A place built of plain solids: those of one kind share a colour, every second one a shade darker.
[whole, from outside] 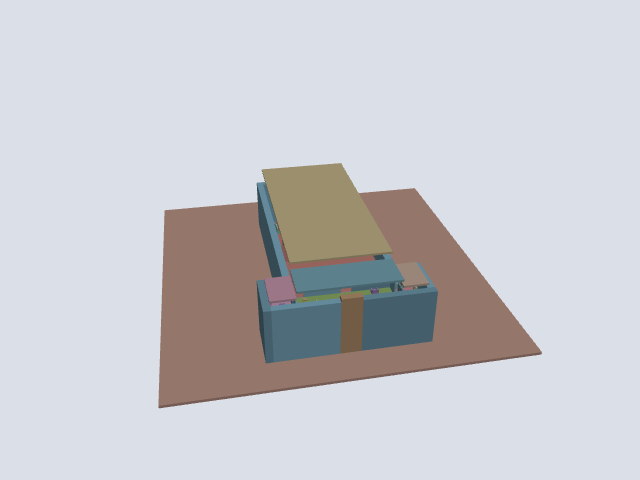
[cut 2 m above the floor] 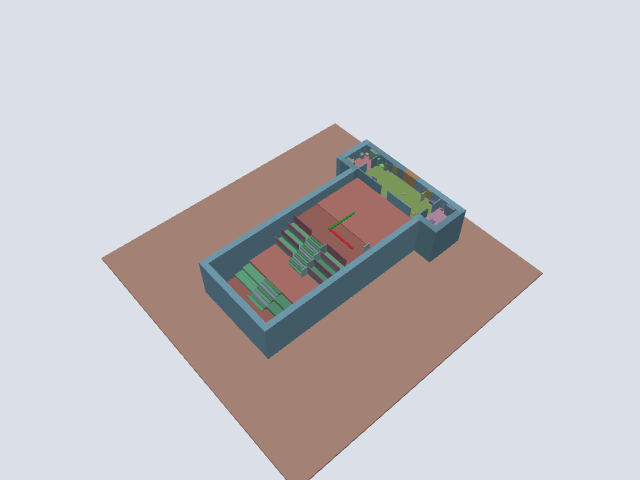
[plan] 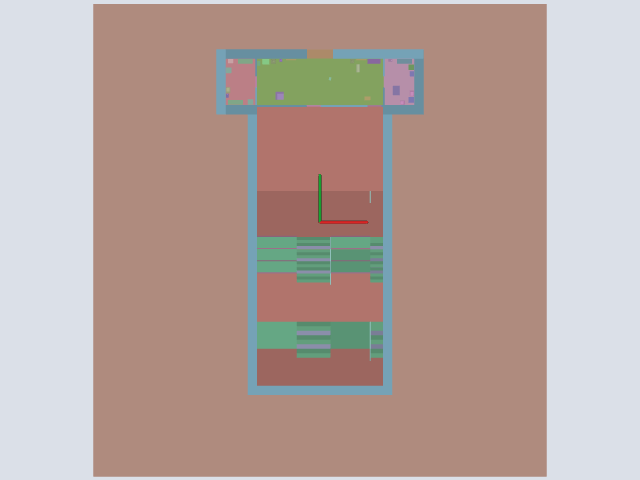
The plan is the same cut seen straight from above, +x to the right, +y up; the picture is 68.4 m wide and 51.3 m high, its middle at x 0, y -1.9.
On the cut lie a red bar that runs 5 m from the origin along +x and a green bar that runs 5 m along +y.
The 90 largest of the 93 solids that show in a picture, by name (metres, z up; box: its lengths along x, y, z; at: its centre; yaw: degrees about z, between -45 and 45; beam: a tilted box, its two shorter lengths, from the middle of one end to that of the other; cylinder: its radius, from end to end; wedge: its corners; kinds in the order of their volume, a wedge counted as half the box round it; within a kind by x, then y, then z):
{
 "floor_gang_1": {"box": [13.65, 4.05, 0.62], "at": [0.0, -15.55, -5.0]},
 "floor_gang_2": {"box": [13.65, 5.15, 2.15], "at": [0.0, -8.05, -4.24]},
 "floor_gang_3": {"box": [13.65, 4.9, 5.15], "at": [0.0, 0.88, -2.73]},
 "floor_gang_4": {"box": [13.65, 4.7, 5.31], "at": [0.0, 5.67, -2.65]},
 "floor_gang_5": {"box": [13.65, 4.4, 5.31], "at": [0.0, 10.22, -2.65]},
 "wall_1": {"box": [1.0, 6.95, 8.09], "at": [-10.58, 15.0, -1.26]},
 "wall_2": {"box": [4.35, 1.0, 8.09], "at": [-8.9, 12.02, -1.26]},
 "wall_3": {"box": [5.15, 1.0, 8.09], "at": [-8.5, 17.98, -1.26]},
 "wall_4": {"box": [1.0, 31.0, 8.09], "at": [-7.23, -2.98, -1.26]},
 "wall_5": {"box": [0.2, 2.08, 8.09], "at": [-6.83, 13.36, -1.26]},
 "wall_6": {"box": [0.2, 2.08, 8.09], "at": [-6.83, 16.64, -1.26]},
 "wall_7": {"box": [6.33, 1.0, 8.09], "at": [-4.56, 17.98, -1.26]},
 "wall_8": {"box": [5.5, 0.2, 8.09], "at": [-4.18, 12.43, -1.26]},
 "wall_9": {"box": [15.45, 1.0, 8.09], "at": [0.0, -17.98, -1.26]},
 "wall_10": {"box": [5.0, 0.2, 8.09], "at": [2.58, 12.43, -1.26]},
 "wall_11": {"box": [6.33, 1.0, 8.09], "at": [4.56, 17.98, -1.26]},
 "wall_12": {"box": [0.2, 2.08, 8.09], "at": [6.83, 13.36, -1.26]},
 "wall_13": {"box": [0.2, 2.08, 8.09], "at": [6.83, 16.64, -1.26]},
 "wall_14": {"box": [1.0, 31.0, 8.09], "at": [7.23, -2.98, -1.26]},
 "wall_15": {"box": [5.15, 1.0, 8.09], "at": [8.5, 17.98, -1.26]},
 "wall_16": {"box": [4.35, 1.0, 8.09], "at": [8.9, 12.02, -1.26]},
 "wall_17": {"box": [1.0, 6.95, 8.09], "at": [10.58, 15.0, -1.26]},
 "ground_under_all_1": {"box": [48.46, 50.53, 0.4], "at": [0.0, -1.94, -5.46]},
 "floor_foyer_1": {"box": [13.65, 5.15, 5.31], "at": [0.0, 15.0, -2.65]},
 "step_tier_1": {"box": [4.35, 1.45, 1.13], "at": [-4.65, -12.8, -4.75]},
 "step_tier_2": {"box": [4.35, 1.45, 1.64], "at": [-4.65, -11.35, -4.49]},
 "step_tier_3": {"box": [4.35, 1.3, 2.9], "at": [-4.65, -4.83, -3.86]},
 "step_tier_4": {"box": [4.35, 1.3, 3.65], "at": [-4.65, -3.52, -3.48]},
 "step_tier_5": {"box": [4.35, 1.3, 4.4], "at": [-4.65, -2.23, -3.11]},
 "step_tier_6": {"box": [4.25, 1.45, 1.13], "at": [3.25, -12.8, -4.75]},
 "step_tier_7": {"box": [4.25, 1.45, 1.64], "at": [3.25, -11.35, -4.49]},
 "step_tier_8": {"box": [4.25, 1.3, 2.9], "at": [3.25, -4.83, -3.86]},
 "step_tier_9": {"box": [4.25, 1.3, 3.65], "at": [3.25, -3.52, -3.48]},
 "step_tier_10": {"box": [4.25, 1.3, 4.4], "at": [3.25, -2.23, -3.11]},
 "ceil_hall_1": {"box": [13.65, 30.0, 0.3], "at": [0.0, -2.58, 5.4]},
 "floor_cloaks_1": {"box": [3.35, 5.15, 5.31], "at": [8.5, 15.0, -2.65]},
 "floor_store_1": {"box": [3.35, 5.15, 5.31], "at": [-8.5, 15.0, -2.65]},
 "tread_1": {"box": [3.6, 0.49, 0.79], "at": [-0.68, -14.25, -4.92]},
 "tread_2": {"box": [3.6, 0.49, 0.96], "at": [-0.68, -13.77, -4.83]},
 "tread_3": {"box": [3.6, 0.49, 1.3], "at": [-0.68, -12.8, -4.66]},
 "tread_4": {"box": [3.6, 0.49, 1.47], "at": [-0.68, -12.32, -4.58]},
 "tread_5": {"box": [3.6, 0.49, 1.81], "at": [-0.68, -11.35, -4.41]},
 "tread_6": {"box": [3.6, 0.49, 1.98], "at": [-0.68, -10.87, -4.32]},
 "tread_7": {"box": [3.6, 0.33, 2.34], "at": [-0.68, -6.29, -4.14]},
 "tread_8": {"box": [3.6, 0.33, 2.52], "at": [-0.68, -5.96, -4.05]},
 "tread_9": {"box": [3.6, 0.33, 2.71], "at": [-0.68, -5.64, -3.95]},
 "tread_10": {"box": [3.6, 0.33, 3.09], "at": [-0.68, -4.99, -3.77]},
 "tread_11": {"box": [3.6, 0.33, 3.27], "at": [-0.68, -4.66, -3.67]},
 "tread_12": {"box": [3.6, 0.33, 3.46], "at": [-0.68, -4.34, -3.58]},
 "tread_13": {"box": [3.6, 0.33, 3.84], "at": [-0.68, -3.69, -3.39]},
 "tread_14": {"box": [3.6, 0.33, 4.03], "at": [-0.68, -3.36, -3.3]},
 "tread_15": {"box": [3.6, 0.33, 4.21], "at": [-0.68, -3.04, -3.2]},
 "tread_16": {"box": [3.6, 0.33, 4.59], "at": [-0.68, -2.39, -3.02]},
 "tread_17": {"box": [3.6, 0.33, 4.78], "at": [-0.68, -2.06, -2.92]},
 "tread_18": {"box": [3.6, 0.33, 4.96], "at": [-0.68, -1.74, -2.83]},
 "tread_19": {"box": [1.45, 0.49, 0.79], "at": [6.1, -14.25, -4.92]},
 "tread_20": {"box": [1.45, 0.49, 0.96], "at": [6.1, -13.77, -4.83]},
 "tread_21": {"box": [1.45, 0.49, 1.3], "at": [6.1, -12.8, -4.66]},
 "tread_22": {"box": [1.45, 0.49, 1.47], "at": [6.1, -12.32, -4.58]},
 "tread_23": {"box": [1.45, 0.49, 1.81], "at": [6.1, -11.35, -4.41]},
 "tread_24": {"box": [1.45, 0.49, 1.98], "at": [6.1, -10.87, -4.32]},
 "tread_25": {"box": [1.45, 0.33, 2.52], "at": [6.1, -5.96, -4.05]},
 "step_aisle_1": {"box": [3.6, 1.45, 1.13], "at": [-0.68, -12.8, -4.75]},
 "step_aisle_2": {"box": [3.6, 1.45, 1.64], "at": [-0.68, -11.35, -4.49]},
 "step_aisle_3": {"box": [3.6, 1.3, 2.9], "at": [-0.68, -4.83, -3.86]},
 "step_aisle_4": {"box": [3.6, 1.3, 3.65], "at": [-0.68, -3.52, -3.48]},
 "step_aisle_5": {"box": [3.6, 1.3, 4.4], "at": [-0.68, -2.23, -3.11]},
 "step_aisle_6": {"box": [1.45, 1.45, 1.13], "at": [6.1, -12.8, -4.75]},
 "step_aisle_7": {"box": [1.45, 1.45, 1.64], "at": [6.1, -11.35, -4.49]},
 "door_leaf_1": {"box": [2.8, 0.97, 8.58], "at": [0.0, 17.99, -1.02]},
 "ceil_foyer_1": {"box": [13.65, 5.15, 0.3], "at": [0.0, 15.0, 4.35]},
 "rail_lip_1": {"box": [4.35, 0.12, 3.95], "at": [-4.65, -5.42, -3.33]},
 "rail_lip_2": {"box": [4.35, 0.12, 4.7], "at": [-4.65, -4.12, -2.96]},
 "rail_lip_3": {"box": [4.35, 0.12, 5.45], "at": [-4.65, -2.81, -2.58]},
 "rail_lip_4": {"box": [4.35, 0.12, 6.2], "at": [-4.65, -1.51, -2.21]},
 "rail_lip_5": {"box": [4.25, 0.12, 3.95], "at": [3.25, -5.42, -3.33]},
 "rail_lip_6": {"box": [4.25, 0.12, 4.7], "at": [3.25, -4.12, -2.96]},
 "rail_lip_7": {"box": [4.25, 0.12, 5.45], "at": [3.25, -2.81, -2.58]},
 "rail_lip_8": {"box": [4.25, 0.12, 6.2], "at": [3.25, -1.51, -2.21]},
 "ceil_cloaks_1": {"box": [3.35, 5.15, 0.3], "at": [8.5, 15.0, 3.4]},
 "ceil_store_1": {"box": [3.35, 5.15, 0.3], "at": [-8.5, 15.0, 3.4]},
 "step_strewn_rostrum_low_1": {"box": [0.77, 1.03, 5.46], "at": [8.15, 14.07, -2.58]},
 "shelves_store_1": {"box": [1.6, 0.5, 2.0], "at": [-9.03, 12.8, 1.0]},
 "shelves_store_2": {"box": [1.6, 0.5, 2.0], "at": [-7.97, 17.2, 1.0]},
 "wall_sep_1": {"box": [0.12, 1.2, 3.95], "at": [1.12, -6.08, -3.33]},
 "wall_sep_2": {"box": [0.12, 1.3, 4.7], "at": [1.12, -4.83, -2.96]},
 "wall_sep_3": {"box": [0.12, 1.3, 5.45], "at": [1.12, -3.52, -2.58]},
 "wall_sep_4": {"box": [0.12, 1.3, 6.2], "at": [1.12, -2.23, -2.21]},
 "shelves_cloaks_1": {"box": [1.6, 0.5, 2.0], "at": [9.03, 17.2, 1.0]},
 "bench_foyer_1": {"box": [1.4, 0.5, 0.46], "at": [5.78, 17.2, 0.22]}
}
